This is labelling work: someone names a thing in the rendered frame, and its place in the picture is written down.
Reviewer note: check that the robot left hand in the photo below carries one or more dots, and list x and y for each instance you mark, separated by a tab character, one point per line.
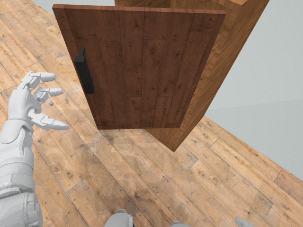
22	101

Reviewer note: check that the robot right hand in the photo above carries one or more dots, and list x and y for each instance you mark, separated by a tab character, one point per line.
242	223

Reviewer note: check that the robot left thigh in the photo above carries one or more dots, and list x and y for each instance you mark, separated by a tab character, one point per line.
120	220

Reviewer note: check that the robot left shin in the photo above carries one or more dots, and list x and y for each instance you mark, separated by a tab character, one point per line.
121	211

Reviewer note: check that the cupboard door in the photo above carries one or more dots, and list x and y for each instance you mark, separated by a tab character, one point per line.
145	62

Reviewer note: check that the left robot forearm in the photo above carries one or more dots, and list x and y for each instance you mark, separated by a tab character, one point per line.
16	158

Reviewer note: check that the left robot upper arm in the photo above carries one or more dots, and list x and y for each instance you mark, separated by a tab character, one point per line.
21	210

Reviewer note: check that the handle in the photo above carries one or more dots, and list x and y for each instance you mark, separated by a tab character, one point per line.
83	71

